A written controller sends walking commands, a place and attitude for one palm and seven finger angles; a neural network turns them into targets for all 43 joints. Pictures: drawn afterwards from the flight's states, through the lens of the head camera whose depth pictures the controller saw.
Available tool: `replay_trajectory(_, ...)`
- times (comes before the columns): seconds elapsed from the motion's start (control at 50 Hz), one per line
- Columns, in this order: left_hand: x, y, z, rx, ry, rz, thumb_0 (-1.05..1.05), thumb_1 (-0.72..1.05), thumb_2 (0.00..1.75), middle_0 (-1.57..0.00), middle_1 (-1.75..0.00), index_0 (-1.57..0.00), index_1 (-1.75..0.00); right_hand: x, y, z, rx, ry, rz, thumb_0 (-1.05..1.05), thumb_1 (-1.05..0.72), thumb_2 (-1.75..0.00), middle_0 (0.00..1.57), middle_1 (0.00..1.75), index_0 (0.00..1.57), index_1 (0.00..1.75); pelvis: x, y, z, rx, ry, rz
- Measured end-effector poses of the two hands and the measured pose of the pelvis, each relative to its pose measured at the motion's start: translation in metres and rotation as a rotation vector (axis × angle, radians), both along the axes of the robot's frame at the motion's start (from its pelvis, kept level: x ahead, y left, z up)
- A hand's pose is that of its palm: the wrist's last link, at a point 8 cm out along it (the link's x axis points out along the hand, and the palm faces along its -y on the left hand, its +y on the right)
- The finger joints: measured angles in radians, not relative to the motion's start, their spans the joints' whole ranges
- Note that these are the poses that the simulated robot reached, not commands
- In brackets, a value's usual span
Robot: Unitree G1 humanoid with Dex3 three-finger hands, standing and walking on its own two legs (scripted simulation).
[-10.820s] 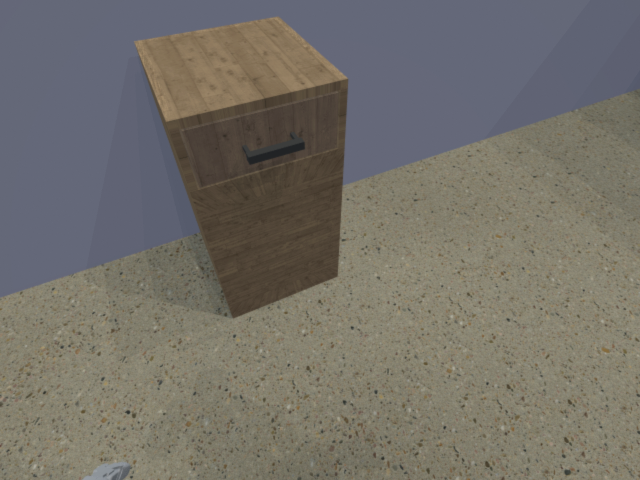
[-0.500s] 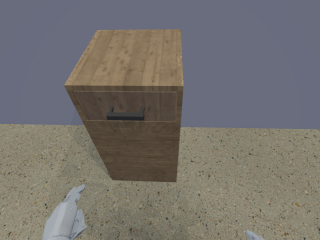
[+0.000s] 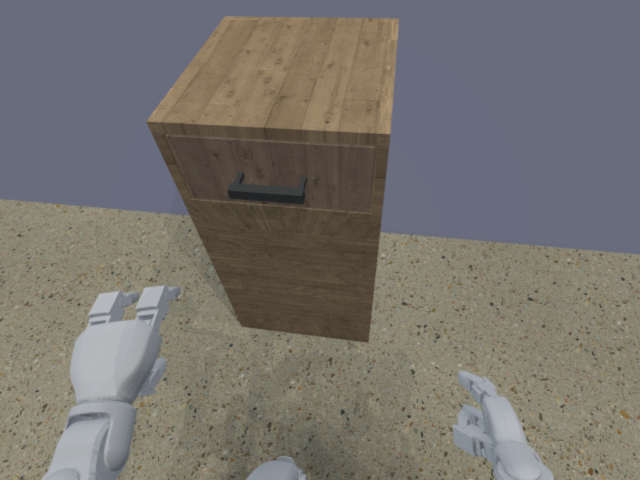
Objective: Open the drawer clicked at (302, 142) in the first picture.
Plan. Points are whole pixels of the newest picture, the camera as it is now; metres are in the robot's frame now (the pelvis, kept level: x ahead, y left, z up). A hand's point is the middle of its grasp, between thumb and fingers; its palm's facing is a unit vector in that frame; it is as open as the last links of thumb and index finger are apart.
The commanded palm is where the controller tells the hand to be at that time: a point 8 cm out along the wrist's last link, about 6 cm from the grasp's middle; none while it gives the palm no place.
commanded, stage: raise the hand with hooked fingers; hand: left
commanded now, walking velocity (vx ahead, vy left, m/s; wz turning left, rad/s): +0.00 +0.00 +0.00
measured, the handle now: (268, 186) +0.60 +0.18 -0.02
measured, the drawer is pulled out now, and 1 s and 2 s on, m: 0.00 0.00 0.00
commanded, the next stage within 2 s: move the hooked fingers above the handle in 1.22 s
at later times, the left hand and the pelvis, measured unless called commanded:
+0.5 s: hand (142, 293) +0.30 +0.25 +0.08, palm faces +0.09 -0.09 -0.99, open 13.0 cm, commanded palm +0.27 +0.26 +0.14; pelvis +0.02 +0.03 +0.04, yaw -1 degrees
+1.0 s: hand (126, 248) +0.33 +0.27 +0.13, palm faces +0.02 -0.08 -1.00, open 13.9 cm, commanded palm +0.30 +0.27 +0.18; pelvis +0.02 +0.03 +0.05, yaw -1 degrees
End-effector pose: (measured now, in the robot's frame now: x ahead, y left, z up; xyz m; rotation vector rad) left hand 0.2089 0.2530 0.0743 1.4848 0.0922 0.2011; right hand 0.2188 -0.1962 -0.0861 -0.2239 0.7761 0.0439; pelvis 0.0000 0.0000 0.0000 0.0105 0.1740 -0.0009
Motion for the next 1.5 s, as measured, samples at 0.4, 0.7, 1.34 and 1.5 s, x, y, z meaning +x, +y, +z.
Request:
replay_trajectory(0.4, 0.047, 0.008, 0.046, -0.009, -0.009, -0.092, 0.0, -0.17, 0.44, -0.29, -0.99, -0.3, -0.98, -0.044, -0.035, 0.015, -0.076, 0.128, -0.152, 0.01, -0.91, -0.9, 0.2, 0.3, 0.2, 0.3, 0.017, 0.023, 0.03, -0.005, -0.057, -0.019)
replay_trajectory(0.7, 0.081, 0.015, 0.09, 0.001, 0.014, -0.103, 0.0, -0.45, 0.32, -0.31, -1.17, -0.32, -1.17, -0.003, 0.016, 0.044, 0.019, 0.028, -0.072, 0.01, -0.91, -0.9, 0.2, 0.3, 0.2, 0.3, 0.019, 0.031, 0.045, -0.008, -0.124, -0.014)
replay_trajectory(1.34, 0.091, 0.014, 0.105, 0.005, 0.017, -0.155, 0.0, -0.49, 0.3, -0.32, -1.2, -0.32, -1.2, -0.044, -0.007, 0.029, -0.008, 0.152, -0.138, 0.01, -0.91, -0.9, 0.2, 0.3, 0.2, 0.3, 0.014, 0.029, 0.051, -0.008, -0.125, -0.014)
replay_trajectory(1.5, 0.107, -0.002, 0.092, 0.007, 0.068, -0.188, 0.0, -0.49, 0.3, -0.32, -1.2, -0.32, -1.2, -0.036, -0.005, 0.031, -0.011, 0.127, -0.119, 0.01, -0.91, -0.9, 0.2, 0.3, 0.2, 0.3, 0.012, 0.025, 0.05, -0.006, -0.118, -0.002)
